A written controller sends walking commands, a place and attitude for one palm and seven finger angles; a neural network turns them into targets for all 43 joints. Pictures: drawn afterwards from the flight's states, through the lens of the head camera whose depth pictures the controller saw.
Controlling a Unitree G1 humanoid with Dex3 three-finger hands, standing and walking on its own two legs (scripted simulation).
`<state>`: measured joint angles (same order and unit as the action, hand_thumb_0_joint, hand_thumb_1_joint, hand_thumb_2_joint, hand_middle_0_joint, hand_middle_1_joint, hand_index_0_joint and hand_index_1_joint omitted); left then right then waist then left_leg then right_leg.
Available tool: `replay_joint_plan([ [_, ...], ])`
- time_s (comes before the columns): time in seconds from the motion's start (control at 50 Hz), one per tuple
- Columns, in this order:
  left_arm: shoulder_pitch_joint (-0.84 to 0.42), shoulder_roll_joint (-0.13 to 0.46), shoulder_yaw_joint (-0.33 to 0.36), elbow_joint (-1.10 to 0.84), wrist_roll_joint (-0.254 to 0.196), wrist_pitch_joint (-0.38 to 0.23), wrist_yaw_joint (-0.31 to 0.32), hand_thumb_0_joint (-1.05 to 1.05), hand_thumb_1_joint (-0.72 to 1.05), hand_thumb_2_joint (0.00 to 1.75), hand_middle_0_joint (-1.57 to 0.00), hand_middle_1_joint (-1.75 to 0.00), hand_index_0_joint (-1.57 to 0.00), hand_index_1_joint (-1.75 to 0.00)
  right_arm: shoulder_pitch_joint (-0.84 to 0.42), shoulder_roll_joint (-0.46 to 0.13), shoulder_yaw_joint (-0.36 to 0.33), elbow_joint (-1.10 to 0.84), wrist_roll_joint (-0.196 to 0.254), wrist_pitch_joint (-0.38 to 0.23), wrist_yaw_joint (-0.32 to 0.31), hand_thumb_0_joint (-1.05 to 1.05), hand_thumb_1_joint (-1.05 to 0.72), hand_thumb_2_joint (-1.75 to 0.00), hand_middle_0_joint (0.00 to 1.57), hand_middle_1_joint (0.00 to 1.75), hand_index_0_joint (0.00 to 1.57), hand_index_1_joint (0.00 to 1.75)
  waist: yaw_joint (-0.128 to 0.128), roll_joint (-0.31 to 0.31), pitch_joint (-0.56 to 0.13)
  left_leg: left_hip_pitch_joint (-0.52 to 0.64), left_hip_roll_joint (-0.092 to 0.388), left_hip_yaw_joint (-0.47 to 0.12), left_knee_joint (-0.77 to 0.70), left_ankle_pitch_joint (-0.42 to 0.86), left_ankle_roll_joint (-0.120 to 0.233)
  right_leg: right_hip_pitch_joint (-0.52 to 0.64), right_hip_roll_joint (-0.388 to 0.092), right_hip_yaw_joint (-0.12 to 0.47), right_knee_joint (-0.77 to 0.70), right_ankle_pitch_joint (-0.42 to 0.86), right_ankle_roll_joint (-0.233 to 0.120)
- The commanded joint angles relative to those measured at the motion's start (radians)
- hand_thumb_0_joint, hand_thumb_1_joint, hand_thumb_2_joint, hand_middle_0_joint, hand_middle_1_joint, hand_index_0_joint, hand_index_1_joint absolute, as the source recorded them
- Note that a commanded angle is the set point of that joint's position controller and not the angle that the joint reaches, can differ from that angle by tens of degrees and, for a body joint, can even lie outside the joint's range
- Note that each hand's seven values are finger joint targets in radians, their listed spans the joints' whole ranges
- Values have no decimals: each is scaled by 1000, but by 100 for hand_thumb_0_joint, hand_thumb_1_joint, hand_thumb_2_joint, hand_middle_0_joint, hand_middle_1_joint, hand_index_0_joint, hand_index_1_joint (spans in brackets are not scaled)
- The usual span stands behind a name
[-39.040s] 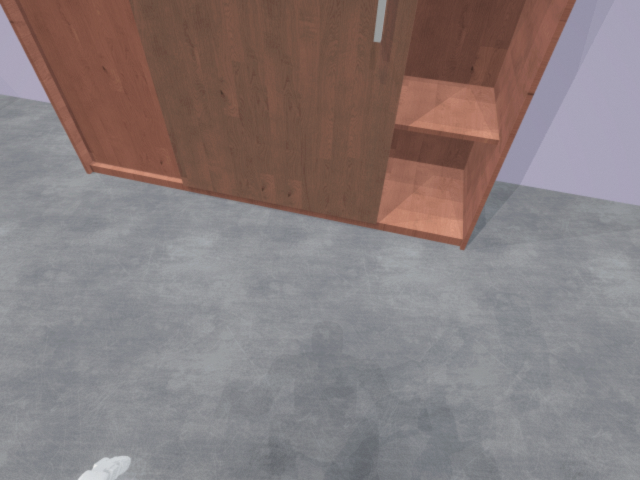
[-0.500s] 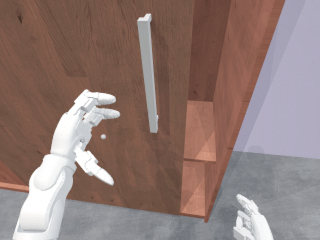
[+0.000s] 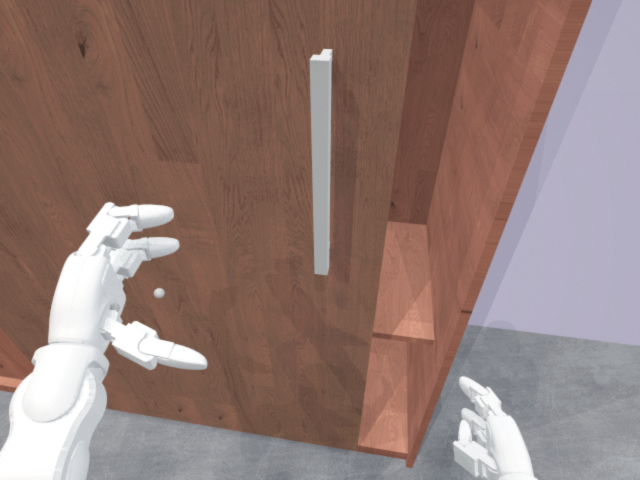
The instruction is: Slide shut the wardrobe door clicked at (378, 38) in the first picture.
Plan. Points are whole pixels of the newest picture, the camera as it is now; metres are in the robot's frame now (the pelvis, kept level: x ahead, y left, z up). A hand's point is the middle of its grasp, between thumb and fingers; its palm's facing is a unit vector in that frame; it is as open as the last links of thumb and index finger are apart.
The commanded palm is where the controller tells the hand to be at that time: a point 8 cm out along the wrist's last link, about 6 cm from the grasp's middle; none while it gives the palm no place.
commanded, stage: draw the hand back to the body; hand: left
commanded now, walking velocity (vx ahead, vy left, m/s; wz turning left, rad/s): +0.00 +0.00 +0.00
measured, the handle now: (323, 177) +0.43 +0.06 +0.21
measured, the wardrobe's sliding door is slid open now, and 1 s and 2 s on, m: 0.14 0.14 0.14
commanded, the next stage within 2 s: step back with the hand held close in 0.98 s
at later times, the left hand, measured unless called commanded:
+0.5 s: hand (111, 313) +0.21 +0.25 +0.17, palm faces +0.39 -0.85 -0.35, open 9.8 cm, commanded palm +0.16 +0.29 +0.18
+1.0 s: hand (100, 313) +0.21 +0.26 +0.17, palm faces +0.45 -0.82 -0.36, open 7.4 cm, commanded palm +0.17 +0.30 +0.18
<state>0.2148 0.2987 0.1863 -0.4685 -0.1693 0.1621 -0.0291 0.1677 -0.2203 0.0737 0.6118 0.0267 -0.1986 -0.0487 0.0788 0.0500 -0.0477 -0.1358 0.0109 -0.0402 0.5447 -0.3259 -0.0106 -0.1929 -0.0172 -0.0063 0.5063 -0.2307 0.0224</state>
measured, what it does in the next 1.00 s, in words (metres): stands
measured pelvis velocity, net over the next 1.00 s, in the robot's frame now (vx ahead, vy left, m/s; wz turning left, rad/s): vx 0.02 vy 0.00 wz -0.02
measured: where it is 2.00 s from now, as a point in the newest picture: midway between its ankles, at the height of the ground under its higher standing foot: outside the picture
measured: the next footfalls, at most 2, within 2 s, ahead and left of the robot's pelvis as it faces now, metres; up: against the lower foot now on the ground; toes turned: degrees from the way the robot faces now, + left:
none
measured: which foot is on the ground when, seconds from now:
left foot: down 0.00-1.00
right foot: down 0.00-1.00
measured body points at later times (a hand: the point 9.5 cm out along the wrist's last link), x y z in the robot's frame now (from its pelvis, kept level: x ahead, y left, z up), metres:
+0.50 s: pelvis +0.01 +0.01 +0.00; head -0.03 -0.01 +0.45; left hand +0.19 +0.29 +0.19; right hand +0.17 -0.22 -0.08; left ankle -0.01 +0.13 -0.73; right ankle +0.03 -0.14 -0.73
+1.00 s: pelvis +0.02 +0.00 +0.00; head -0.01 -0.01 +0.45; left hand +0.18 +0.30 +0.19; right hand +0.20 -0.21 -0.07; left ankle -0.01 +0.13 -0.73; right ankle +0.03 -0.14 -0.73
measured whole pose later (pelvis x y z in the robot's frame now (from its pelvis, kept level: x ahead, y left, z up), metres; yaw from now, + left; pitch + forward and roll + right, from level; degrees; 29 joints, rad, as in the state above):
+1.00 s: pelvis +0.02 +0.00 +0.00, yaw -1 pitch -5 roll -1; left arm 0.42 0.34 0.32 -0.36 -0.06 -0.12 0.10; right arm 0.21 -0.20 0.02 0.66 -0.01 -0.16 -0.06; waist 0.08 0.05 0.00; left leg -0.07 0.02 -0.02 0.48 -0.32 -0.01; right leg -0.14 -0.01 0.01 0.45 -0.22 0.03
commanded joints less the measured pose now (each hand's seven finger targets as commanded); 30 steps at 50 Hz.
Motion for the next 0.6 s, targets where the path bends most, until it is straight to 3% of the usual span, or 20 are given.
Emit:
replay_joint_plan([
  [0.0, -147, 112, 27, -172, 66, -219, 83, 0, -15, 39, -24, -92, -24, -92, -122, -90, -57, -140, -20, -33, -4, 0, -90, -90, 20, 30, 20, 30, -32, 15, 39, -86, -3, 39, -130, 81, 23, -6, 8, -11, -123, -18, -34],
  [0.06, -140, 143, 56, -179, 89, -283, 110, 0, -4, 44, -23, -85, -23, -85, -110, -90, -66, -136, -26, -32, -10, 0, -90, -90, 20, 30, 20, 30, -28, 50, -19, -69, -3, 39, -148, 62, 21, 33, 4, -11, -123, -32, -38],
  [0.12, -104, 178, 98, -190, 102, -325, 128, 0, 7, 50, -23, -79, -23, -79, -108, -89, -73, -133, -34, -39, -16, 0, -90, -90, 20, 30, 20, 30, -17, 22, -82, -46, -2, 39, -151, 103, 25, 79, 1, -13, -114, 3, -40],
  [0.14, -80, 201, 123, -180, 105, -333, 133, 0, 10, 51, -23, -77, -23, -77, -108, -94, -76, -127, -36, -40, -19, 0, -90, -90, 20, 30, 20, 30, -13, 17, -82, -42, 1, 40, -152, 104, 26, 83, 0, -10, -121, 0, -39],
  [0.24, 3, 197, 147, -148, 111, -360, 136, 0, 28, 60, -22, -66, -22, -66, -107, -96, -84, -115, -37, -39, -20, 0, -90, -90, 20, 30, 20, 30, -8, 22, -33, -51, 10, 37, -164, 157, 22, 90, 2, -14, -117, 53, -44],
  [0.28, 34, 190, 157, -109, 108, -363, 134, 0, 36, 64, -22, -62, -22, -62, -103, -97, -89, -112, -32, -34, -19, 0, -90, -90, 20, 30, 20, 30, -10, -24, 8, -66, 18, 37, -168, 161, 22, 76, 5, -17, -118, 53, -42],
  [0.34, 62, 203, 183, -64, 107, -364, 131, 0, 47, 69, -22, -55, -22, -55, -102, -103, -96, -110, -26, -25, -20, 0, -90, -90, 20, 30, 20, 30, -7, -41, 57, -79, 20, 39, -176, 145, 21, 60, 8, -14, -127, 31, -41],
  [0.4, 75, 212, 208, -60, 103, -370, 131, 0, 57, 74, -21, -49, -21, -49, -99, -101, -100, -112, -25, -19, -22, 0, -90, -90, 20, 30, 20, 30, -5, -30, 43, -72, 22, 45, -175, 144, 24, 63, 6, -11, -124, 33, -40],
  [0.44, 77, 238, 232, -91, 106, -377, 135, 0, 65, 78, -21, -45, -21, -45, -93, -104, -102, -112, -28, -21, -24, 0, -90, -90, 20, 30, 20, 30, -1, 30, 13, -57, 18, 48, -174, 156, 22, 81, 3, -8, -119, 50, -42],
  [0.52, 101, 248, 254, -135, 105, -383, 142, 0, 79, 85, -20, -36, -20, -36, -84, -101, -105, -113, -31, -31, -23, 0, -90, -90, 20, 30, 20, 30, -1, 47, -34, -36, 15, 51, -161, 225, 20, 107, 4, -11, -107, 120, -44],
  [0.54, 104, 264, 267, -139, 108, -380, 145, 0, 83, 87, -20, -34, -20, -34, -82, -104, -106, -110, -30, -33, -24, 0, -90, -90, 20, 30, 20, 30, 1, 77, -31, -31, 16, 52, -160, 240, 16, 108, 4, -9, -103, 130, -45],
  [0.58, 118, 259, 273, -112, 102, -372, 148, 0, 90, 90, -20, -30, -20, -30, -80, -102, -106, -108, -31, -31, -26, 0, -90, -90, 20, 30, 20, 30, -3, 49, -14, -32, 16, 55, -157, 243, 18, 96, 4, -11, -110, 136, -43],
])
